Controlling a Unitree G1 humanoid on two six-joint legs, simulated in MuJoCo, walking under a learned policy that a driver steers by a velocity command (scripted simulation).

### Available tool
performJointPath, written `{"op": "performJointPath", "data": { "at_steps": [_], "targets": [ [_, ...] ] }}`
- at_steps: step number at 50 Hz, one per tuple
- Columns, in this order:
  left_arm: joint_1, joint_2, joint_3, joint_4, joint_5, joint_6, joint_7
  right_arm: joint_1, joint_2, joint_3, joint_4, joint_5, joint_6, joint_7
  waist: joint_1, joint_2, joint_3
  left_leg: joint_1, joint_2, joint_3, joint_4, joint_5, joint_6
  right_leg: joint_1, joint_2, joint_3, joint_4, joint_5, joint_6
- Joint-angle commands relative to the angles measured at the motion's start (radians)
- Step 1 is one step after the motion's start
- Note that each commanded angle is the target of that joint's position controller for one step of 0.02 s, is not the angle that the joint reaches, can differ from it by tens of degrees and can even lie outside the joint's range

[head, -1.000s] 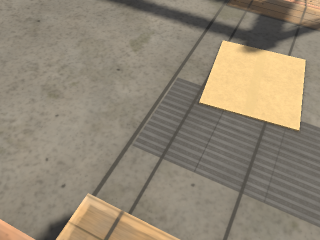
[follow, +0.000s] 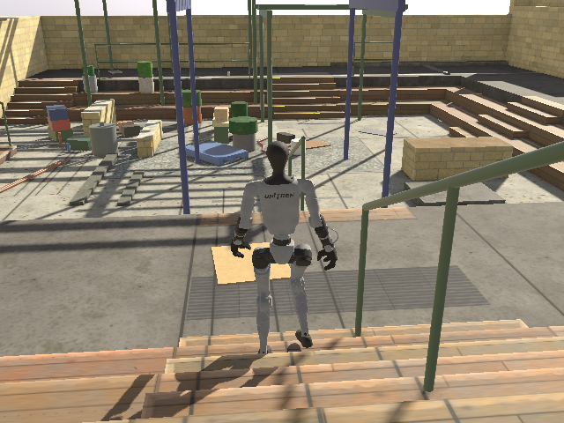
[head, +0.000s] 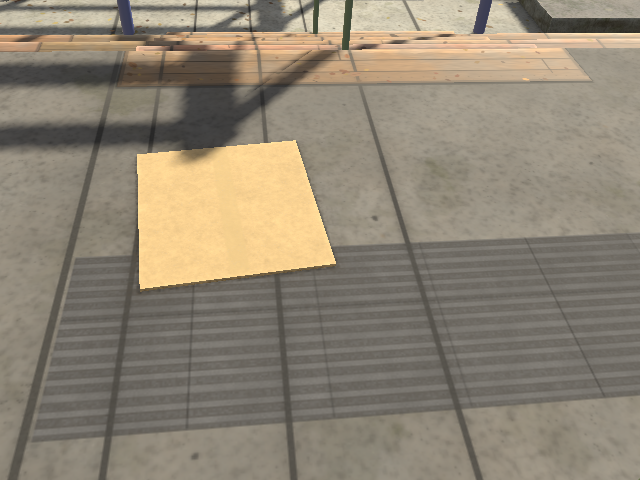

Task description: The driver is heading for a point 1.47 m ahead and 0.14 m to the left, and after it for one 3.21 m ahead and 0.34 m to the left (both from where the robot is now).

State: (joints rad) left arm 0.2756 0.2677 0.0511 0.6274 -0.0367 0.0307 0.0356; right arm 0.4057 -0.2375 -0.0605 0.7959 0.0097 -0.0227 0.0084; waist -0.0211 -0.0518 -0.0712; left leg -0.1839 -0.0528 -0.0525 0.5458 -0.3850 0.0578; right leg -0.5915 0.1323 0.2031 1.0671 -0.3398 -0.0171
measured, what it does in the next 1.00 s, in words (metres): goes down: right foot 0.14 m lower, then left foot 0.14 m lower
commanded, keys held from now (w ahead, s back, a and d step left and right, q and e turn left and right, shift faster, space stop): w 1.00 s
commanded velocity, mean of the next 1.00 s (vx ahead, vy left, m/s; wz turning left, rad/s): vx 0.46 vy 0.00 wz -0.05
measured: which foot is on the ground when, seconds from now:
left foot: down 0.00-0.44, up 0.46-0.96, down 0.98-1.00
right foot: up 0.00-0.42, down 0.44-0.98, up 1.00-1.00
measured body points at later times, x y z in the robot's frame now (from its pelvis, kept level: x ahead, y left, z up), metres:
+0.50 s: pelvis +0.25 -0.10 -0.15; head +0.29 -0.11 +0.30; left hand +0.47 +0.12 -0.23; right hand +0.16 -0.36 -0.28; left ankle +0.02 +0.10 -0.63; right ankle +0.30 -0.20 -0.87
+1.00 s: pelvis +0.58 -0.07 -0.27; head +0.61 -0.06 +0.18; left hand +0.50 +0.18 -0.41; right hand +0.82 -0.28 -0.33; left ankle +0.68 +0.01 -1.01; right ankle +0.31 -0.20 -0.83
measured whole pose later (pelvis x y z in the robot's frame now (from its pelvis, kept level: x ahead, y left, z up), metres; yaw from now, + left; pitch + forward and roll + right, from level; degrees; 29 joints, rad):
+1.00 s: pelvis +0.58 -0.07 -0.27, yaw -2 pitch +4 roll -4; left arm 0.51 0.23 0.05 0.96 -0.02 -0.06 0.03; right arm 0.01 -0.22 -0.03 0.66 0.00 -0.09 0.07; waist 0.11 0.05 -0.01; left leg -0.43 0.03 -0.02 0.42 0.04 0.06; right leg -0.16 0.08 0.03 1.26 -0.82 -0.04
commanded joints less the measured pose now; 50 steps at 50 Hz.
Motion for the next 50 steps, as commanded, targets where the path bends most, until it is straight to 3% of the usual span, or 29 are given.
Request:
{"op": "performJointPath", "data": {
  "at_steps": [1,7,9,11,12,16,19,20,21,22,23,24,25,26,27,28,29,30,32,34,35,37,40,42,44,46,48,49,50],
  "targets": [
    [-0.036,0.079,0.039,-0.041,0.022,-0.034,-0.010,-0.063,-0.143,-0.031,-0.062,-0.007,-0.025,-0.022,0.040,0.181,0.170,-0.035,0.258,-0.368,-0.367,-0.192,0.159,-0.259,-0.106,-0.004,0.179,0.241,0.019],
    [-0.116,0.051,0.024,-0.054,0.046,-0.063,-0.019,0.113,-0.114,-0.012,0.010,-0.006,-0.035,-0.017,-0.026,0.141,0.166,0.066,0.223,-0.240,-0.242,0.149,0.159,-0.390,-0.210,-0.096,0.102,0.417,0.034],
    [-0.209,0.089,0.036,-0.082,0.048,-0.094,-0.046,0.205,-0.118,-0.003,0.044,-0.017,-0.045,-0.040,-0.067,0.150,0.132,0.213,0.230,-0.228,-0.126,0.211,0.128,-0.472,-0.225,-0.060,-0.121,0.583,0.032],
    [-0.252,0.074,0.029,-0.082,0.049,-0.121,-0.066,0.223,-0.138,-0.003,0.049,-0.005,-0.056,-0.052,-0.097,0.187,0.141,0.167,0.234,-0.215,-0.082,0.265,0.122,-0.398,-0.227,-0.081,-0.237,0.670,0.027],
    [-0.269,0.063,0.019,-0.087,0.058,-0.128,-0.081,0.190,-0.135,0.002,0.044,0.002,-0.052,-0.063,-0.097,0.139,0.170,0.042,0.199,-0.144,-0.061,0.178,0.108,-0.273,-0.218,-0.106,-0.380,0.782,0.027],
    [-0.319,0.007,0.005,-0.102,0.019,-0.126,-0.119,0.181,-0.144,0.000,0.057,0.024,-0.027,-0.064,-0.139,0.170,0.199,-0.150,0.173,-0.125,-0.017,0.109,0.106,0.055,-0.157,-0.155,-0.542,0.760,0.039],
    [-0.221,0.051,0.017,-0.063,0.012,-0.098,-0.090,0.148,-0.145,-0.008,0.051,0.028,-0.012,-0.055,-0.071,0.161,0.189,0.024,0.199,-0.160,0.180,0.272,0.086,0.084,-0.206,-0.118,-0.657,0.622,0.006],
    [-0.123,0.077,0.033,-0.019,0.030,-0.095,-0.087,0.124,-0.163,-0.013,0.064,0.016,-0.006,-0.054,-0.014,0.143,0.142,0.032,0.197,-0.157,0.330,0.359,0.071,0.190,-0.208,-0.138,-0.672,0.566,-0.021],
    [0.094,0.103,0.049,0.049,0.044,-0.100,-0.079,0.087,-0.165,-0.009,0.063,0.014,-0.009,-0.048,0.103,0.130,0.042,-0.033,0.154,-0.122,0.567,0.434,0.039,0.447,-0.188,-0.195,-0.708,0.586,-0.039],
    [0.309,0.144,0.059,0.128,0.056,-0.102,-0.074,0.111,-0.147,-0.008,0.092,0.017,-0.022,-0.041,0.199,0.013,-0.071,-0.267,0.082,-0.081,0.981,0.152,-0.019,0.803,-0.266,-0.142,-0.615,0.726,-0.091],
    [0.349,0.142,0.031,0.154,0.065,-0.109,-0.085,0.329,0.007,0.026,0.132,0.009,-0.043,-0.018,0.121,-0.314,-0.213,-0.695,-0.007,-0.164,1.417,-0.519,-0.045,1.198,-0.396,-0.054,-0.168,1.133,-0.146],
    [0.381,0.161,0.041,0.151,0.030,-0.079,-0.091,0.371,-0.075,0.022,0.105,0.040,-0.082,0.004,0.140,-0.386,-0.387,-0.763,0.019,-0.240,1.463,-0.468,-0.060,1.220,-0.479,0.140,-0.249,1.041,-0.240],
    [0.362,0.230,0.067,0.177,0.009,-0.058,-0.100,0.245,-0.105,0.014,0.020,0.072,-0.088,-0.002,0.150,-0.326,-0.431,-0.815,0.009,-0.176,1.449,-0.299,-0.080,1.126,-0.596,0.438,-0.572,0.348,-0.351],
    [0.205,0.140,0.034,0.174,0.012,-0.058,-0.095,0.073,-0.143,-0.004,-0.014,0.061,-0.066,-0.036,0.096,-0.003,-0.175,-0.843,0.079,-0.023,1.337,-0.127,-0.081,0.858,-0.533,0.444,-0.754,0.093,-0.299],
    [0.076,0.133,0.030,0.150,0.031,-0.078,-0.088,0.047,-0.135,-0.002,-0.028,0.057,-0.038,-0.057,0.040,-0.016,-0.058,-0.805,0.116,-0.045,1.298,0.023,-0.061,0.637,-0.559,0.427,-0.736,0.129,-0.316],
    [-0.013,0.082,0.013,0.142,0.029,-0.105,-0.095,0.068,-0.103,0.002,-0.017,0.018,-0.016,-0.065,-0.011,0.029,0.020,-0.746,0.163,-0.062,1.243,0.074,-0.050,0.466,-0.524,0.397,-0.699,0.290,-0.293],
    [-0.042,0.008,-0.006,0.154,0.028,-0.130,-0.092,0.085,-0.105,-0.010,0.011,0.008,-0.016,-0.058,-0.036,0.019,0.053,-0.687,0.190,-0.138,1.031,0.227,-0.019,0.361,-0.429,0.228,-0.677,0.389,-0.220],
    [-0.030,0.003,-0.004,0.182,0.025,-0.140,-0.090,0.085,-0.075,-0.013,0.012,0.007,-0.019,-0.056,-0.048,-0.031,0.074,-0.667,0.202,-0.121,0.967,0.235,-0.015,0.314,-0.386,0.175,-0.672,0.417,-0.195],
    [0.029,0.046,0.005,0.225,0.024,-0.140,-0.049,-0.053,-0.038,-0.009,-0.054,-0.032,-0.029,-0.047,-0.018,-0.053,0.106,-0.617,0.199,-0.069,0.664,0.356,-0.064,0.260,-0.338,0.055,-0.718,0.639,-0.210],
    [0.101,0.067,0.013,0.258,0.037,-0.134,-0.022,-0.064,-0.037,-0.010,-0.074,-0.031,-0.031,-0.030,-0.029,-0.011,0.061,-0.631,0.191,-0.073,0.610,0.457,-0.073,0.340,-0.367,0.044,-0.665,0.790,-0.235],
    [0.113,0.059,0.014,0.257,0.017,-0.148,-0.008,-0.134,-0.096,-0.026,-0.105,-0.011,-0.046,-0.017,-0.019,0.001,0.091,-0.650,0.187,-0.091,0.384,0.589,-0.054,0.350,-0.303,-0.034,-0.672,0.604,-0.179],
    [0.178,0.047,0.006,0.269,-0.021,-0.151,0.022,-0.300,-0.037,-0.006,-0.132,-0.058,-0.065,0.006,0.053,0.042,0.090,-0.349,0.086,0.036,0.066,0.999,-0.044,0.182,-0.195,-0.158,-0.662,0.315,-0.119],
    [0.205,0.053,0.013,0.295,-0.016,-0.131,0.029,-0.357,-0.001,0.004,-0.168,-0.015,-0.048,0.026,0.065,-0.033,0.141,-0.312,0.076,-0.001,0.001,0.969,-0.031,0.195,-0.219,-0.112,-0.562,0.200,-0.130],
    [0.257,0.041,0.016,0.295,-0.012,-0.115,0.027,-0.430,-0.012,0.011,-0.212,-0.017,-0.048,0.042,0.107,-0.001,0.168,-0.455,0.094,-0.027,-0.050,0.889,-0.017,0.354,-0.268,-0.048,-0.452,0.199,-0.152],
    [0.254,0.037,0.012,0.285,0.001,-0.091,0.032,-0.469,-0.023,0.012,-0.227,0.007,-0.051,0.068,0.117,0.012,0.196,-0.569,0.141,-0.063,-0.108,0.800,-0.015,0.498,-0.294,0.020,-0.353,0.182,-0.169],
    [0.255,0.063,0.020,0.275,0.000,-0.077,0.029,-0.459,-0.017,0.017,-0.214,0.007,-0.063,0.068,0.126,0.035,0.189,-0.512,0.151,-0.044,-0.198,0.700,-0.006,0.553,-0.297,0.046,-0.272,0.292,-0.167],
    [0.269,0.075,0.016,0.302,0.027,-0.077,-0.001,-0.250,-0.082,-0.015,-0.131,-0.006,-0.064,0.059,0.030,0.096,0.059,-0.102,0.083,0.071,-0.210,0.663,0.038,0.461,-0.232,-0.016,-0.011,0.523,-0.132],
    [0.242,0.059,0.011,0.300,0.035,-0.097,-0.018,0.017,-0.137,-0.040,-0.047,-0.010,-0.057,0.049,-0.083,0.115,-0.042,0.289,0.156,0.012,-0.117,0.849,0.088,0.191,-0.163,-0.050,0.332,0.314,-0.082],
    [0.414,-0.045,-0.024,0.329,0.020,-0.124,-0.038,0.144,-0.181,-0.039,0.002,-0.028,-0.060,0.050,-0.058,0.357,-0.251,0.772,0.344,-0.181,0.223,1.173,0.217,-0.222,-0.023,-0.029,0.797,-0.498,-0.020]
  ]
}}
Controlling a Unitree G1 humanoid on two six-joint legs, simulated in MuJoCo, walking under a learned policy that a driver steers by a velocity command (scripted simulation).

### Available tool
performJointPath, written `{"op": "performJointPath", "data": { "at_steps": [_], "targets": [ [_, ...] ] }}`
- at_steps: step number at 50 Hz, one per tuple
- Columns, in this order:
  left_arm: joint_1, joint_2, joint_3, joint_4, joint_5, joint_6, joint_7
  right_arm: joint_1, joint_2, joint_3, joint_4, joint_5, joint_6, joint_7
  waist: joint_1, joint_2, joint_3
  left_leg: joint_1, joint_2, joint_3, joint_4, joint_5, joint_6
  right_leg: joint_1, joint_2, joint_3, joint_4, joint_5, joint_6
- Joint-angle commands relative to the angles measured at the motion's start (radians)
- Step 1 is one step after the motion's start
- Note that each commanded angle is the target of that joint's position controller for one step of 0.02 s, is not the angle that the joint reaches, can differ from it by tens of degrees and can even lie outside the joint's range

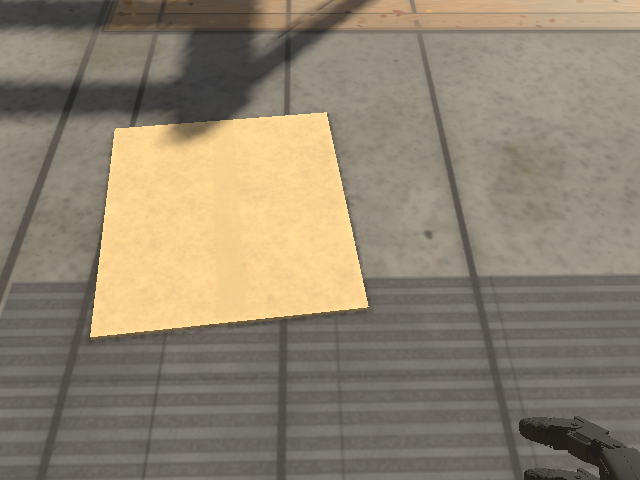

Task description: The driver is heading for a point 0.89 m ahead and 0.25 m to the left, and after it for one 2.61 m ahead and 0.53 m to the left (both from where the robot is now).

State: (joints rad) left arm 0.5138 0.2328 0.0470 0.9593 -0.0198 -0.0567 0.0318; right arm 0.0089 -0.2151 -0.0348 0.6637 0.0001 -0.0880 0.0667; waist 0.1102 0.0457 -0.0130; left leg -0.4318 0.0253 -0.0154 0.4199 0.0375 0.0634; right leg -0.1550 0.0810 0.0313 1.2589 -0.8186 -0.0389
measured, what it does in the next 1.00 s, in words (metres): goes down, turning left: right foot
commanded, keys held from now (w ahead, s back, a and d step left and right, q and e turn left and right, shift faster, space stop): w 0.46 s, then w+q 0.54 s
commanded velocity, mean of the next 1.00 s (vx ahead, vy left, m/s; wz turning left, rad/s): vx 0.50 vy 0.00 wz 0.20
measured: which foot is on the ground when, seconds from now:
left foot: down 0.00-0.44, up 0.46-1.00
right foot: up 0.00-0.42, down 0.44-1.00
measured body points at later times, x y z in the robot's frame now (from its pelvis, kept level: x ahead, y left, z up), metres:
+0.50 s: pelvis +0.31 -0.02 -0.02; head +0.34 -0.02 +0.42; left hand +0.54 +0.21 -0.09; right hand +0.29 -0.28 -0.16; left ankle +0.11 +0.10 -0.69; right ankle +0.42 -0.09 -0.74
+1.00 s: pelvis +0.57 +0.04 -0.02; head +0.60 +0.06 +0.42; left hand +0.50 +0.31 -0.16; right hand +0.84 -0.12 -0.11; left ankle +0.67 +0.17 -0.74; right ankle +0.42 -0.10 -0.74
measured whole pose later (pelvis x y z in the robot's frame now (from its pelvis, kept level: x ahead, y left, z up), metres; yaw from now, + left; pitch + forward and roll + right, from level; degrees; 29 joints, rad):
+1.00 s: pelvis +0.57 +0.04 -0.02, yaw +16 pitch +2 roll -1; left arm 0.34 0.26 0.06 0.93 -0.01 -0.06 0.02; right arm 0.06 -0.23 -0.05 0.70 0.02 -0.04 0.06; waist 0.06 0.01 0.03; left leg -0.55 0.02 0.05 0.61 -0.12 0.10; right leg 0.10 -0.01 -0.23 0.34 -0.45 0.01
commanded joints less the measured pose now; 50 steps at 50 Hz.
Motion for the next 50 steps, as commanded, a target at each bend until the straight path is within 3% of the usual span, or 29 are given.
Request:
{"op": "performJointPath", "data": {
  "at_steps": [1,2,3,4,5,6,7,8,10,13,17,19,21,22,23,24,25,26,27,28,29,30,33,36,40,45,48,49,50],
  "targets": [
    [0.194,0.102,-0.015,-0.037,-0.030,-0.072,-0.039,0.604,-0.235,-0.081,0.157,0.014,0.014,-0.008,-0.230,0.280,-0.484,1.113,0.347,-0.445,0.288,0.536,0.293,-0.769,-0.007,0.221,0.686,0.012,0.024],
    [0.056,0.117,-0.014,-0.106,-0.052,-0.079,-0.031,0.585,-0.258,-0.091,0.175,0.031,0.026,-0.020,-0.240,0.241,-0.467,1.070,0.397,-0.609,0.097,-0.004,0.334,-0.900,-0.043,0.180,0.665,0.104,0.036],
    [-0.109,0.119,-0.008,-0.142,-0.031,-0.065,-0.003,0.439,-0.160,-0.063,0.148,0.018,0.038,-0.036,-0.211,-0.039,-0.277,0.832,0.341,-0.576,-0.062,-0.174,0.267,-0.906,-0.109,0.051,0.582,0.241,0.040],
    [-0.162,0.115,-0.012,-0.177,-0.026,-0.053,0.007,0.324,-0.161,-0.054,0.119,0.002,0.025,-0.040,-0.155,-0.080,-0.190,0.650,0.377,-0.631,-0.111,-0.220,0.295,-0.883,-0.134,0.055,0.509,0.379,0.040],
    [-0.167,0.094,-0.017,-0.182,0.005,-0.039,0.015,0.262,-0.153,-0.048,0.113,-0.003,0.010,-0.036,-0.106,-0.114,-0.119,0.482,0.366,-0.622,-0.116,-0.130,0.288,-0.821,-0.173,0.058,0.470,0.405,0.047],
    [-0.175,0.093,-0.006,-0.177,0.010,-0.036,0.010,0.237,-0.101,-0.034,0.124,0.000,-0.007,-0.035,-0.073,-0.085,-0.050,0.356,0.296,-0.499,-0.116,-0.060,0.234,-0.769,-0.202,0.120,0.292,0.534,0.022],
    [-0.200,0.063,-0.006,-0.184,0.016,-0.033,0.006,0.215,-0.088,-0.027,0.135,-0.005,-0.011,-0.036,-0.049,-0.045,0.030,0.186,0.208,-0.343,-0.155,0.009,0.195,-0.670,-0.210,0.097,0.113,0.569,0.035],
    [-0.226,0.048,-0.006,-0.204,0.027,-0.037,0.003,0.224,-0.089,-0.024,0.145,-0.003,-0.013,-0.041,-0.053,-0.003,0.048,0.123,0.160,-0.261,-0.177,0.103,0.177,-0.603,-0.216,0.073,-0.052,0.619,0.048],
    [-0.315,0.030,-0.008,-0.244,0.038,-0.047,-0.010,0.276,-0.105,-0.026,0.167,-0.006,-0.010,-0.064,-0.075,0.045,0.036,0.107,0.117,-0.157,-0.194,0.285,0.169,-0.497,-0.190,0.028,-0.305,0.752,0.069],
    [-0.432,0.006,-0.015,-0.267,0.019,-0.043,-0.037,0.350,-0.161,-0.042,0.193,0.025,-0.006,-0.088,-0.123,0.030,0.005,0.186,0.113,-0.109,-0.207,0.293,0.137,-0.376,-0.124,-0.013,-0.595,0.947,0.070],
    [-0.584,0.024,-0.010,-0.315,0.012,-0.033,-0.060,0.449,-0.137,-0.039,0.242,0.039,0.012,-0.084,-0.175,0.001,0.073,0.367,0.159,-0.137,-0.177,0.197,0.116,-0.449,-0.104,-0.017,-0.726,0.916,0.014],
    [-0.598,0.046,-0.002,-0.331,0.015,-0.041,-0.071,0.460,-0.157,-0.045,0.250,0.026,0.022,-0.085,-0.167,0.012,0.059,0.455,0.189,-0.145,-0.119,0.252,0.110,-0.450,-0.097,-0.020,-0.742,0.828,-0.022],
    [-0.485,0.090,0.018,-0.305,0.020,-0.047,-0.071,0.414,-0.182,-0.050,0.235,0.019,0.030,-0.085,-0.088,0.029,-0.019,0.460,0.169,-0.122,0.022,0.499,0.088,-0.253,-0.051,-0.059,-0.774,0.771,-0.061],
    [-0.307,0.139,0.041,-0.255,0.022,-0.048,-0.067,0.378,-0.177,-0.044,0.214,0.009,0.032,-0.083,-0.007,0.012,-0.122,0.357,0.123,-0.089,0.205,0.528,0.064,0.008,-0.072,-0.030,-0.754,0.833,-0.100],
    [-0.115,0.229,0.065,-0.220,0.036,-0.046,-0.060,0.429,-0.124,-0.022,0.196,-0.017,0.023,-0.081,0.027,-0.108,-0.296,0.097,0.025,-0.044,0.548,0.176,0.028,0.382,-0.284,0.236,-0.707,0.893,-0.195],
    [-0.072,0.247,0.069,-0.200,0.023,-0.045,-0.068,0.575,-0.034,0.007,0.222,0.001,0.007,-0.065,-0.018,-0.315,-0.431,-0.192,-0.108,-0.106,0.833,-0.595,-0.004,0.614,-0.492,0.678,-0.838,0.688,-0.329],
    [-0.100,0.157,0.052,-0.210,0.010,-0.040,-0.062,0.514,-0.147,-0.022,0.234,0.032,-0.003,-0.059,0.012,-0.198,-0.336,-0.296,-0.058,-0.182,0.911,-0.588,0.005,0.560,-0.459,0.664,-0.895,0.524,-0.277],
    [-0.199,0.136,0.041,-0.220,0.011,-0.041,-0.057,0.388,-0.190,-0.037,0.183,0.048,-0.008,-0.063,-0.011,-0.155,-0.152,-0.333,-0.017,-0.145,0.886,-0.496,0.010,0.373,-0.427,0.512,-0.942,0.569,-0.234],
    [-0.274,0.117,0.033,-0.228,0.017,-0.045,-0.058,0.322,-0.180,-0.039,0.165,0.040,-0.005,-0.073,-0.042,-0.071,-0.065,-0.297,0.030,-0.119,0.835,-0.416,0.004,0.218,-0.390,0.401,-0.982,0.665,-0.206],
    [-0.310,0.094,0.028,-0.225,0.027,-0.048,-0.061,0.308,-0.159,-0.042,0.161,0.026,0.001,-0.078,-0.076,-0.061,-0.025,-0.255,0.054,-0.115,0.786,-0.364,-0.006,0.119,-0.363,0.334,-1.017,0.719,-0.193],
    [-0.324,0.078,0.026,-0.218,0.036,-0.054,-0.063,0.331,-0.140,-0.043,0.165,0.024,0.011,-0.079,-0.106,-0.088,-0.022,-0.200,0.078,-0.119,0.758,-0.329,-0.009,0.063,-0.334,0.275,-1.046,0.743,-0.175],
    [-0.329,0.067,0.024,-0.211,0.031,-0.060,-0.062,0.343,-0.124,-0.045,0.171,0.028,0.023,-0.079,-0.112,-0.115,-0.019,-0.170,0.082,-0.113,0.740,-0.307,-0.019,0.026,-0.311,0.212,-1.077,0.769,-0.168],
    [-0.304,0.099,0.033,-0.171,0.034,-0.068,-0.049,0.310,-0.096,-0.046,0.149,0.031,0.041,-0.083,-0.125,-0.126,0.018,-0.230,0.086,-0.125,0.683,-0.212,-0.046,-0.005,-0.309,0.095,-1.117,0.895,-0.165],
    [-0.277,0.119,0.039,-0.148,0.038,-0.069,-0.039,0.243,-0.103,-0.052,0.122,0.024,0.039,-0.079,-0.109,-0.102,0.028,-0.285,0.073,-0.134,0.551,-0.068,-0.055,0.033,-0.294,0.002,-1.122,0.978,-0.141],
    [-0.252,0.137,0.037,-0.126,0.029,-0.060,-0.025,0.128,-0.081,-0.039,0.080,0.018,0.034,-0.055,-0.070,-0.102,0.056,-0.240,0.065,-0.058,0.347,0.088,-0.050,0.053,-0.277,-0.101,-1.130,0.956,-0.109],
    [-0.148,0.164,0.042,-0.068,0.014,-0.029,-0.017,-0.031,-0.067,-0.023,-0.007,0.020,0.035,-0.021,-0.021,-0.089,0.115,-0.327,0.051,0.014,0.239,-0.033,-0.015,0.245,-0.354,-0.137,-1.057,1.048,-0.101],
    [-0.186,0.219,0.054,-0.082,0.008,-0.008,-0.005,-0.003,-0.104,-0.035,-0.039,0.017,0.037,-0.003,-0.074,-0.130,0.059,-0.189,-0.015,0.103,0.221,-0.193,0.030,0.284,-0.365,-0.183,-0.916,1.439,-0.079],
    [-0.206,0.230,0.058,-0.095,0.006,-0.002,-0.001,0.067,-0.128,-0.049,-0.030,0.019,0.042,-0.004,-0.119,-0.155,0.012,-0.091,-0.051,0.124,0.213,-0.246,0.053,0.281,-0.359,-0.195,-0.809,1.593,-0.069],
    [-0.227,0.235,0.059,-0.101,0.003,0.004,0.002,0.208,-0.169,-0.073,0.003,0.022,0.045,-0.008,-0.200,-0.144,-0.063,0.101,-0.089,0.134,0.148,-0.203,0.085,0.232,-0.334,-0.218,-0.627,1.633,-0.047]
  ]
}}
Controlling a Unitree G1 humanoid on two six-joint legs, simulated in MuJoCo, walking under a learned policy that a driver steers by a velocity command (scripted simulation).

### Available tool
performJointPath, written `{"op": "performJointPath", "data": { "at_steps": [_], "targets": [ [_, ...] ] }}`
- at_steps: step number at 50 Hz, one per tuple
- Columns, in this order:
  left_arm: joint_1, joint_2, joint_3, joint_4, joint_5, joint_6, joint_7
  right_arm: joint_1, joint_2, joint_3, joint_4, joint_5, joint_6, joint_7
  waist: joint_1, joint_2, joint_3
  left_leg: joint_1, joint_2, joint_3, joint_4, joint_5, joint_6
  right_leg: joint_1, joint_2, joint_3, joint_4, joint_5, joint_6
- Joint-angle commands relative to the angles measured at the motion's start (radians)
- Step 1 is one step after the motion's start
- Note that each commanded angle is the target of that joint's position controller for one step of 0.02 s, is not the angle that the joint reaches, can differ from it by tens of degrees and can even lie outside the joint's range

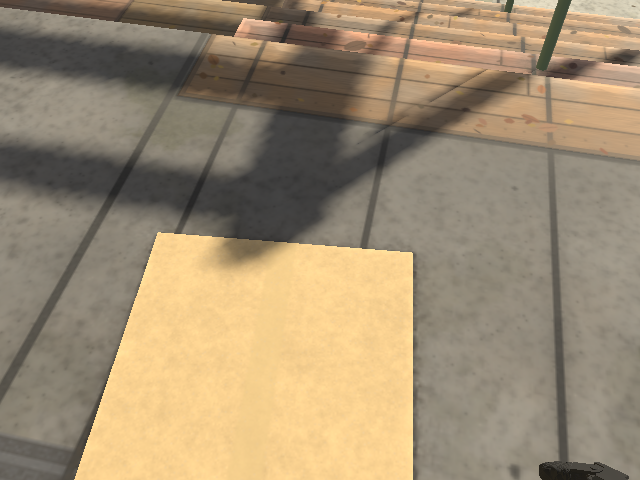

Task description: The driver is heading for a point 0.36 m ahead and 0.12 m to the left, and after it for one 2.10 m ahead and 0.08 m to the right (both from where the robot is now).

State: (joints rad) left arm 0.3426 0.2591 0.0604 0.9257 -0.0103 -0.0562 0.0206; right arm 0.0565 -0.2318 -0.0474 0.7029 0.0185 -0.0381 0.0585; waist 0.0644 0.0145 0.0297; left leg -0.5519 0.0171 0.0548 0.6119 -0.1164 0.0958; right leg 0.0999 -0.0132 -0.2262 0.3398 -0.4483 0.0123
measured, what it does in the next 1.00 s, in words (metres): walks ahead: left foot, then right foot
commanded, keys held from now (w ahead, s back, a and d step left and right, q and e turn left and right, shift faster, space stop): w+q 0.48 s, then w+e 0.52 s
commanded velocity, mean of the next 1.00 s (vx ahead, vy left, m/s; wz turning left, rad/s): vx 0.50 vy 0.00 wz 0.21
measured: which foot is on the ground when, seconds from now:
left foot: up 0.00-0.00, down 0.02-0.50, up 0.52-0.88, down 0.90-1.00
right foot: down 0.00-0.02, up 0.04-0.46, down 0.48-0.90, up 0.92-1.00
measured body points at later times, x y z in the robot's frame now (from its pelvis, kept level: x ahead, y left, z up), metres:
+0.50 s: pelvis +0.29 +0.02 +0.01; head +0.31 +0.04 +0.46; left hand +0.46 +0.31 -0.05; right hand +0.39 -0.26 -0.10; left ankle +0.13 +0.09 -0.72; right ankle +0.44 -0.06 -0.71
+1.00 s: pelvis +0.49 +0.12 +0.03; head +0.50 +0.14 +0.48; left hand +0.50 +0.40 -0.10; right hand +0.72 -0.10 -0.04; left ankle +0.50 +0.23 -0.71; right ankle +0.46 -0.04 -0.64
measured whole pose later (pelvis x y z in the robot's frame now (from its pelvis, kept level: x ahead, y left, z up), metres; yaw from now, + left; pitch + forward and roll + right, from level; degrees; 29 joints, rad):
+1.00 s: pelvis +0.49 +0.12 +0.03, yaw +10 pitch +1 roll -1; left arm 0.37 0.30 0.06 0.76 -0.03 -0.04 0.00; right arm 0.17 -0.24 -0.03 0.65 -0.01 -0.09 0.00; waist 0.04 -0.04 -0.02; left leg -0.32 0.00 0.00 0.52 -0.22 0.02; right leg -0.42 0.02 0.08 1.05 -0.42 -0.01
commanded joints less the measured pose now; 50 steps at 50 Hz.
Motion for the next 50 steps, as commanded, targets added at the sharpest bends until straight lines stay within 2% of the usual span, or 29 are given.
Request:
{"op": "performJointPath", "data": {
  "at_steps": [1,2,3,4,5,6,7,11,16,20,23,24,25,26,27,28,29,30,31,33,36,40,43,44,45,46,47,48,50],
  "targets": [
    [-0.061,0.199,0.040,-0.085,-0.006,-0.001,0.017,0.338,-0.225,-0.095,0.007,0.003,0.000,-0.017,-0.234,-0.053,-0.196,0.538,-0.042,-0.050,-0.089,0.017,0.101,-0.236,-0.196,0.034,0.555,1.058,-0.061],
    [0.029,0.051,-0.007,-0.138,0.029,-0.030,-0.006,0.372,-0.346,-0.116,0.012,0.006,-0.003,-0.031,-0.146,0.227,-0.288,0.931,0.241,-0.580,-0.119,-0.028,0.287,-0.724,-0.004,0.067,0.951,0.110,0.006],
    [-0.027,0.100,-0.005,-0.154,0.005,-0.076,-0.022,0.393,-0.286,-0.095,-0.014,-0.002,-0.013,-0.034,-0.186,0.168,-0.438,1.011,0.344,-0.894,-0.281,-0.093,0.366,-0.854,0.058,0.304,1.105,-0.132,0.001],
    [-0.132,0.148,0.010,-0.191,-0.030,-0.098,-0.031,0.359,-0.234,-0.080,-0.011,-0.013,-0.021,-0.034,-0.202,0.107,-0.306,0.930,0.298,-0.739,-0.295,-0.048,0.304,-0.935,-0.001,0.338,1.096,-0.052,-0.021],
    [-0.162,0.136,0.004,-0.206,-0.027,-0.105,-0.028,0.292,-0.194,-0.069,-0.020,-0.006,-0.027,-0.034,-0.159,0.025,-0.208,0.778,0.250,-0.599,-0.297,0.027,0.259,-0.911,-0.045,0.327,1.004,0.036,-0.033],
    [-0.172,0.134,0.010,-0.203,-0.004,-0.103,-0.020,0.224,-0.165,-0.059,-0.034,-0.004,-0.028,-0.033,-0.114,-0.024,-0.133,0.629,0.209,-0.508,-0.315,0.131,0.231,-0.856,-0.073,0.313,0.919,0.075,-0.023],
    [-0.158,0.146,0.020,-0.205,0.010,-0.091,-0.018,0.187,-0.139,-0.048,-0.050,-0.011,-0.029,-0.037,-0.078,-0.014,-0.107,0.531,0.180,-0.452,-0.340,0.200,0.220,-0.788,-0.094,0.314,0.870,0.107,-0.013],
    [-0.168,0.101,0.015,-0.236,0.029,-0.050,-0.016,0.197,-0.178,-0.056,-0.057,-0.007,-0.030,-0.057,-0.046,0.007,-0.061,0.365,0.129,-0.359,-0.387,0.327,0.214,-0.740,-0.086,0.275,0.709,0.196,0.052],
    [-0.373,0.052,-0.007,-0.301,0.020,-0.048,-0.020,0.280,-0.200,-0.062,-0.033,0.001,-0.012,-0.075,-0.121,0.064,-0.033,0.284,0.044,-0.300,-0.359,0.193,0.131,-0.638,-0.002,0.243,0.319,0.481,0.070],
    [-0.432,0.101,0.007,-0.334,0.001,-0.060,-0.034,0.333,-0.196,-0.060,-0.015,0.012,-0.004,-0.077,-0.136,0.088,-0.036,0.396,0.099,-0.423,-0.293,0.105,0.113,-0.618,0.026,0.286,0.195,0.453,0.040],
    [-0.312,0.146,0.032,-0.313,0.005,-0.079,-0.037,0.286,-0.188,-0.058,-0.031,0.007,0.001,-0.080,-0.057,0.134,-0.077,0.425,0.103,-0.477,-0.190,0.185,0.083,-0.442,0.038,0.272,0.123,0.378,-0.022],
    [-0.198,0.179,0.049,-0.294,0.017,-0.084,-0.031,0.260,-0.155,-0.047,-0.050,0.001,-0.002,-0.078,0.002,0.118,-0.159,0.370,0.052,-0.438,-0.053,0.231,0.049,-0.245,-0.018,0.307,0.117,0.393,-0.067],
    [-0.041,0.237,0.063,-0.276,0.033,-0.083,-0.023,0.272,-0.099,-0.028,-0.073,-0.014,-0.007,-0.080,0.049,-0.007,-0.304,0.212,-0.027,-0.321,0.233,0.099,-0.005,0.034,-0.190,0.504,0.113,0.333,-0.150],
    [0.037,0.277,0.075,-0.228,0.037,-0.070,-0.037,0.429,-0.070,-0.013,-0.071,0.013,-0.015,-0.081,-0.015,-0.366,-0.400,-0.076,-0.133,-0.238,0.511,-0.439,-0.060,0.250,-0.373,0.970,0.000,0.118,-0.305],
    [0.011,0.173,0.051,-0.241,0.009,-0.069,-0.039,0.434,-0.153,-0.027,-0.034,0.018,-0.017,-0.075,-0.005,-0.259,-0.301,-0.179,-0.074,-0.274,0.645,-0.444,-0.071,0.192,-0.365,1.032,-0.047,-0.080,-0.298],
    [-0.033,0.124,0.036,-0.244,0.001,-0.061,-0.037,0.323,-0.186,-0.034,-0.044,0.010,-0.017,-0.068,0.012,-0.149,-0.168,-0.207,-0.042,-0.243,0.679,-0.361,-0.077,0.066,-0.317,0.878,-0.054,-0.065,-0.266],
    [-0.080,0.121,0.029,-0.249,0.006,-0.051,-0.038,0.247,-0.175,-0.031,-0.067,-0.007,-0.023,-0.067,-0.007,-0.076,-0.100,-0.194,-0.005,-0.189,0.649,-0.300,-0.076,-0.052,-0.273,0.777,-0.069,0.027,-0.250],
    [-0.099,0.115,0.025,-0.247,0.010,-0.046,-0.040,0.198,-0.162,-0.031,-0.084,-0.021,-0.033,-0.065,-0.021,-0.057,-0.045,-0.180,0.024,-0.172,0.596,-0.257,-0.075,-0.143,-0.243,0.717,-0.089,0.145,-0.255],
    [-0.104,0.106,0.018,-0.247,0.016,-0.045,-0.042,0.191,-0.143,-0.029,-0.089,-0.022,-0.040,-0.062,-0.042,-0.067,-0.034,-0.131,0.042,-0.164,0.551,-0.237,-0.075,-0.206,-0.207,0.666,-0.107,0.232,-0.249],
    [-0.104,0.102,0.015,-0.242,0.005,-0.043,-0.044,0.201,-0.107,-0.018,-0.091,-0.020,-0.045,-0.057,-0.066,-0.110,-0.048,-0.075,0.047,-0.133,0.422,-0.251,-0.086,-0.253,-0.169,0.601,-0.125,0.332,-0.259],
    [-0.107,0.170,0.034,-0.238,-0.010,-0.030,-0.033,0.121,-0.064,0.008,-0.110,-0.029,-0.055,-0.051,-0.054,-0.126,-0.051,0.077,0.018,-0.079,0.163,-0.191,-0.106,-0.371,-0.136,0.508,-0.139,0.376,-0.257],
    [-0.030,0.198,0.042,-0.218,-0.021,-0.013,-0.029,0.035,-0.107,0.000,-0.126,-0.007,-0.064,-0.042,-0.025,-0.130,-0.058,0.199,-0.020,-0.088,-0.017,0.004,-0.116,-0.391,-0.148,0.533,-0.107,0.300,-0.229],
    [-0.011,0.172,0.034,-0.217,-0.021,-0.002,-0.026,0.080,-0.136,-0.021,-0.119,-0.007,-0.069,-0.047,-0.075,-0.116,-0.070,0.381,-0.022,-0.089,-0.126,0.022,-0.093,-0.442,-0.113,0.561,-0.013,0.176,-0.167],
    [-0.018,0.137,0.024,-0.224,-0.017,-0.002,-0.025,0.148,-0.153,-0.031,-0.108,-0.009,-0.068,-0.054,-0.115,-0.111,-0.086,0.485,0.016,-0.112,-0.149,-0.009,-0.075,-0.498,-0.076,0.548,0.066,0.132,-0.133],
    [-0.034,0.063,0.001,-0.243,-0.005,-0.007,-0.026,0.285,-0.210,-0.048,-0.092,-0.025,-0.067,-0.067,-0.176,0.003,-0.163,0.662,0.187,-0.283,-0.192,-0.116,-0.017,-0.616,-0.004,0.463,0.324,0.027,-0.078],
    [0.026,0.025,-0.014,-0.289,-0.018,-0.022,-0.024,0.352,-0.302,-0.070,-0.078,-0.038,-0.049,-0.067,-0.157,0.270,-0.228,0.794,0.406,-0.624,-0.299,-0.336,0.112,-0.839,0.066,0.329,0.605,-0.144,-0.042],
    [0.022,0.111,0.007,-0.286,-0.035,-0.023,-0.019,0.348,-0.266,-0.067,-0.060,-0.029,-0.048,-0.062,-0.159,0.247,-0.167,0.737,0.420,-0.766,-0.359,-0.555,0.158,-0.953,0.006,0.334,0.781,-0.127,-0.032],
    [-0.018,0.157,0.023,-0.280,-0.033,-0.017,-0.018,0.314,-0.206,-0.050,-0.063,-0.019,-0.054,-0.061,-0.156,0.176,-0.080,0.671,0.375,-0.669,-0.366,-0.535,0.130,-0.984,-0.021,0.350,0.849,-0.043,-0.033],
    [-0.035,0.138,0.027,-0.267,-0.018,0.000,-0.020,0.215,-0.134,-0.025,-0.066,-0.026,-0.059,-0.056,-0.110,0.128,-0.014,0.550,0.287,-0.451,-0.392,-0.289,0.090,-0.942,-0.058,0.343,0.844,0.091,-0.018]
  ]
}}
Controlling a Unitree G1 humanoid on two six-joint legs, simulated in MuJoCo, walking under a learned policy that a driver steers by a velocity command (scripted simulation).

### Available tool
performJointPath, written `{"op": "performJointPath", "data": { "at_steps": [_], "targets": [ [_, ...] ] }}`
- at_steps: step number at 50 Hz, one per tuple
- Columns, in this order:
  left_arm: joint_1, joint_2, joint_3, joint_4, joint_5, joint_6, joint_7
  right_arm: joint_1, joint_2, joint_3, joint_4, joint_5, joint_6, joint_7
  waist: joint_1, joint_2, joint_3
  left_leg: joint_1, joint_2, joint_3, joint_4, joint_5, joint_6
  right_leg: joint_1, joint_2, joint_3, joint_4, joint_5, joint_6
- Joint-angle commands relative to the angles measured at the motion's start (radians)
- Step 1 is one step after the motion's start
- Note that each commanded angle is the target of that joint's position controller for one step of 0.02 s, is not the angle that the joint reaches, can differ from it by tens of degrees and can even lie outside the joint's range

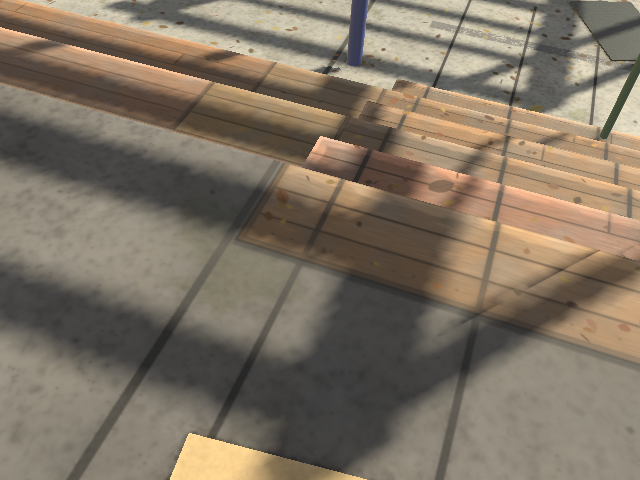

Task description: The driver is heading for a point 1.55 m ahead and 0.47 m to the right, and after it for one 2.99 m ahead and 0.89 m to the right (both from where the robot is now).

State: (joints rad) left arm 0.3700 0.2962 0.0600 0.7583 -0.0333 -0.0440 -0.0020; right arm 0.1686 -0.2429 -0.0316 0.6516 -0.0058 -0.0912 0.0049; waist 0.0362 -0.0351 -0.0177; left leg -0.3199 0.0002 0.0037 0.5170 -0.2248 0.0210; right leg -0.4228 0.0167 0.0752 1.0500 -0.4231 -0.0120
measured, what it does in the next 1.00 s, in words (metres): walks ahead, turning right: right foot, then left foot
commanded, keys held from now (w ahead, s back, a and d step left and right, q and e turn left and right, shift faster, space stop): w+e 0.58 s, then w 0.42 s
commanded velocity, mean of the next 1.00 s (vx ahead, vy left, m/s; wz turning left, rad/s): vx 0.50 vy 0.00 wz -0.43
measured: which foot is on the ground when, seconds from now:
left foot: down 0.00-0.38, up 0.40-0.88, down 0.90-1.00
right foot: up 0.00-0.38, down 0.40-0.92, up 0.94-1.00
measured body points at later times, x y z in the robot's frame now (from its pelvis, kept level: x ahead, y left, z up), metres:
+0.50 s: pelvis +0.24 -0.09 -0.01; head +0.28 -0.10 +0.44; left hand +0.50 +0.11 -0.09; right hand +0.23 -0.38 -0.13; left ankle +0.16 +0.10 -0.64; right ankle +0.29 -0.17 -0.74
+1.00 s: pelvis +0.53 -0.13 -0.02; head +0.55 -0.13 +0.43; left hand +0.69 +0.10 -0.14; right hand +0.58 -0.45 -0.10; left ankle +0.63 -0.08 -0.75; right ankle +0.33 -0.18 -0.66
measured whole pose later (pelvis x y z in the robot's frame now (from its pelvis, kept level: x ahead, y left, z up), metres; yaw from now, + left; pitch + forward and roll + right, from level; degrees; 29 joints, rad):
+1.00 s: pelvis +0.53 -0.13 -0.02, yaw -27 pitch +2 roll +0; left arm 0.37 0.30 0.05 0.77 -0.02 -0.04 0.00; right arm 0.13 -0.28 -0.04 0.70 0.01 -0.11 0.04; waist 0.04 -0.02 0.01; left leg -0.40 -0.04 0.01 0.54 -0.17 0.05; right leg -0.28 0.07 0.12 1.11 -0.48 -0.03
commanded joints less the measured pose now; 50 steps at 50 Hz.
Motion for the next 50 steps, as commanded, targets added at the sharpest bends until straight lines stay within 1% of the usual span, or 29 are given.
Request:
{"op": "performJointPath", "data": {
  "at_steps": [1,3,5,10,13,15,17,18,19,20,21,22,23,24,25,26,28,30,33,36,40,43,44,45,46,47,48,49,50],
  "targets": [
    [-0.069,0.085,0.028,-0.104,0.005,-0.005,-0.002,0.076,-0.112,-0.039,-0.010,-0.007,-0.008,-0.002,-0.062,0.180,0.055,0.265,0.280,-0.318,-0.318,-0.078,0.152,-0.385,-0.108,0.043,0.115,0.110,0.012],
    [-0.093,0.057,0.023,-0.115,0.008,0.003,-0.008,0.070,-0.116,-0.045,0.003,-0.010,-0.017,-0.004,-0.054,0.162,0.053,0.231,0.256,-0.202,-0.345,0.086,0.150,-0.350,-0.114,0.025,0.098,0.191,0.026],
    [-0.126,0.043,0.020,-0.130,0.012,0.007,-0.012,0.086,-0.131,-0.052,0.026,-0.010,-0.022,-0.008,-0.055,0.127,0.050,0.240,0.256,-0.123,-0.351,0.205,0.159,-0.358,-0.116,0.026,0.039,0.251,0.041],
    [-0.270,0.012,-0.001,-0.178,0.013,0.004,-0.040,0.114,-0.185,-0.067,0.073,0.001,-0.011,-0.016,-0.096,0.102,0.076,0.258,0.251,0.030,-0.353,0.281,0.141,-0.299,-0.112,-0.033,-0.243,0.433,0.028],
    [-0.353,0.019,-0.004,-0.217,0.008,0.004,-0.059,0.149,-0.219,-0.076,0.102,0.015,0.000,-0.016,-0.117,0.092,0.104,0.306,0.274,0.076,-0.345,0.291,0.126,-0.275,-0.104,-0.070,-0.348,0.422,-0.003],
    [-0.380,0.034,0.001,-0.240,0.007,0.004,-0.068,0.161,-0.237,-0.083,0.117,0.026,0.011,-0.015,-0.111,0.095,0.108,0.362,0.292,0.105,-0.306,0.390,0.109,-0.256,-0.087,-0.099,-0.392,0.359,-0.034],
    [-0.342,0.068,0.017,-0.246,0.014,0.009,-0.070,0.157,-0.269,-0.092,0.120,0.032,0.022,-0.021,-0.071,0.128,0.057,0.396,0.288,0.148,-0.181,0.722,0.087,-0.139,-0.027,-0.157,-0.414,0.260,-0.077],
    [-0.256,0.101,0.035,-0.231,0.016,0.013,-0.067,0.154,-0.283,-0.097,0.119,0.035,0.030,-0.025,-0.017,0.135,-0.001,0.391,0.275,0.173,-0.045,0.873,0.073,-0.014,0.016,-0.185,-0.434,0.234,-0.103],
    [-0.093,0.151,0.066,-0.188,0.014,0.018,-0.055,0.152,-0.272,-0.091,0.115,0.037,0.034,-0.029,0.071,0.112,-0.088,0.303,0.239,0.203,0.163,0.883,0.043,0.230,0.059,-0.187,-0.491,0.295,-0.141],
    [0.060,0.231,0.096,-0.157,0.009,0.030,-0.032,0.178,-0.222,-0.070,0.095,0.009,0.027,-0.031,0.124,-0.007,-0.184,0.039,0.195,0.201,0.476,0.517,0.000,0.547,-0.071,0.026,-0.494,0.322,-0.201],
    [0.006,0.333,0.100,-0.177,0.005,0.017,-0.030,0.273,-0.088,-0.024,0.030,-0.021,-0.001,-0.013,-0.010,-0.250,-0.301,-0.382,-0.012,0.078,0.810,-0.367,-0.054,0.838,-0.326,0.620,-0.611,0.132,-0.396],
    [0.045,0.237,0.076,-0.195,0.008,0.005,-0.034,0.143,-0.187,-0.041,0.023,0.015,-0.033,-0.001,0.086,-0.115,-0.371,-0.473,0.005,-0.104,0.885,-0.350,-0.040,0.842,-0.350,0.731,-0.735,0.029,-0.386],
    [0.012,0.193,0.061,-0.180,0.015,-0.007,-0.036,0.054,-0.219,-0.049,-0.008,0.046,-0.047,0.003,0.086,-0.079,-0.214,-0.530,0.042,-0.093,0.854,-0.249,-0.021,0.726,-0.318,0.584,-0.750,0.112,-0.337],
    [-0.049,0.173,0.054,-0.184,0.013,-0.013,-0.034,0.045,-0.203,-0.043,-0.006,0.032,-0.053,-0.006,0.038,0.006,-0.129,-0.488,0.083,-0.090,0.770,-0.165,-0.017,0.571,-0.273,0.468,-0.748,0.219,-0.306],
    [-0.110,0.146,0.045,-0.194,0.016,-0.013,-0.031,0.051,-0.203,-0.047,0.005,0.006,-0.050,-0.014,-0.005,0.021,-0.077,-0.421,0.109,-0.088,0.691,-0.122,-0.026,0.440,-0.233,0.378,-0.755,0.330,-0.285],
    [-0.145,0.130,0.037,-0.206,0.030,-0.014,-0.027,0.075,-0.208,-0.052,0.010,-0.002,-0.039,-0.013,-0.042,-0.004,-0.064,-0.351,0.127,-0.097,0.655,-0.091,-0.032,0.350,-0.208,0.334,-0.777,0.399,-0.282],
    [-0.163,0.128,0.037,-0.200,0.030,-0.021,-0.022,0.090,-0.187,-0.049,0.016,-0.009,-0.018,-0.014,-0.065,-0.010,-0.047,-0.303,0.123,-0.081,0.588,-0.070,-0.058,0.254,-0.187,0.293,-0.810,0.470,-0.293],
    [-0.143,0.139,0.039,-0.178,0.027,-0.025,-0.010,0.055,-0.160,-0.041,0.009,-0.015,-0.005,-0.016,-0.062,-0.003,-0.021,-0.305,0.112,-0.064,0.494,0.003,-0.084,0.194,-0.166,0.232,-0.826,0.517,-0.291],
    [-0.104,0.139,0.037,-0.143,0.023,-0.024,0.003,-0.045,-0.121,-0.023,-0.002,-0.013,-0.010,-0.006,-0.018,-0.024,-0.003,-0.271,0.093,-0.053,0.277,0.240,-0.091,0.172,-0.119,0.146,-0.819,0.512,-0.241],
    [-0.045,0.146,0.035,-0.105,0.015,-0.026,0.006,-0.147,-0.115,-0.016,-0.019,0.002,-0.023,0.011,0.032,-0.030,0.024,-0.218,0.064,-0.049,0.105,0.397,-0.075,0.178,-0.122,0.143,-0.814,0.392,-0.213],
    [0.015,0.154,0.037,-0.063,0.011,-0.017,0.008,-0.225,-0.140,-0.022,-0.050,0.011,-0.032,0.032,0.061,-0.035,0.059,-0.254,0.053,-0.070,-0.010,0.337,-0.036,0.305,-0.182,0.219,-0.735,0.347,-0.209],
    [0.017,0.162,0.043,-0.047,0.016,-0.004,0.011,-0.183,-0.157,-0.030,-0.049,0.012,-0.034,0.037,0.035,-0.063,0.057,-0.212,0.040,-0.057,-0.038,0.187,0.004,0.378,-0.214,0.261,-0.659,0.469,-0.187],
    [0.003,0.160,0.042,-0.047,0.014,0.000,0.010,-0.124,-0.165,-0.038,-0.035,0.009,-0.036,0.033,-0.002,-0.062,0.033,-0.122,0.019,-0.031,-0.073,0.169,0.026,0.378,-0.194,0.248,-0.597,0.582,-0.170],
    [-0.001,0.140,0.033,-0.049,0.017,0.002,0.006,-0.014,-0.195,-0.054,-0.007,0.003,-0.041,0.028,-0.055,-0.037,-0.049,0.054,0.022,-0.023,-0.080,0.205,0.059,0.352,-0.138,0.206,-0.458,0.681,-0.146],
    [-0.006,0.099,0.014,-0.073,0.033,0.000,0.006,0.154,-0.247,-0.067,0.011,-0.012,-0.043,0.022,-0.124,0.042,-0.209,0.335,0.170,-0.173,-0.025,0.265,0.129,0.212,-0.080,0.147,-0.198,0.538,-0.107],
    [0.145,0.020,-0.010,-0.066,0.020,-0.017,0.002,0.245,-0.314,-0.088,0.044,-0.008,-0.031,0.022,-0.086,0.309,-0.332,0.703,0.376,-0.582,-0.059,0.141,0.298,-0.174,0.088,0.045,0.156,-0.033,-0.016],
    [0.108,0.087,-0.003,-0.069,0.007,-0.027,0.004,0.294,-0.244,-0.075,0.067,0.029,-0.023,0.029,-0.127,0.277,-0.314,0.718,0.403,-0.755,-0.170,-0.121,0.299,-0.338,0.057,0.099,0.260,-0.161,-0.008],
    [-0.019,0.146,0.013,-0.093,-0.004,-0.030,0.005,0.233,-0.194,-0.059,0.055,0.026,-0.018,0.026,-0.145,0.174,-0.164,0.599,0.364,-0.638,-0.201,-0.164,0.249,-0.393,0.006,0.092,0.286,-0.078,-0.011],
    [-0.094,0.139,0.011,-0.113,0.004,-0.032,0.008,0.162,-0.179,-0.050,0.041,0.010,-0.010,0.023,-0.121,0.098,-0.078,0.460,0.319,-0.523,-0.221,-0.088,0.217,-0.373,-0.042,0.043,0.249,0.005,-0.011]
  ]
}}
Velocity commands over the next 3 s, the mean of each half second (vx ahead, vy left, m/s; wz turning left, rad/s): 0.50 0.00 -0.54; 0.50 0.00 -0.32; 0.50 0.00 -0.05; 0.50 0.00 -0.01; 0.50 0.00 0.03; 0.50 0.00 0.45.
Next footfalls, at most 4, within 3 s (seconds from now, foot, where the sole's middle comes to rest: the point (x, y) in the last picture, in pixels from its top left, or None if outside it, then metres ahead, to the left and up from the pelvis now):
0.40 right None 0.33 -0.18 -0.77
0.90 left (372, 418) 0.67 -0.09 -0.79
1.44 right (510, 365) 0.82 -0.43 -0.79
1.96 left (455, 251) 1.18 -0.34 -0.79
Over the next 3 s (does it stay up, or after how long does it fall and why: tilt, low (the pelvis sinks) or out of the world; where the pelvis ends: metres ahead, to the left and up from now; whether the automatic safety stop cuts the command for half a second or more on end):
stays up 1.41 -0.72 -0.17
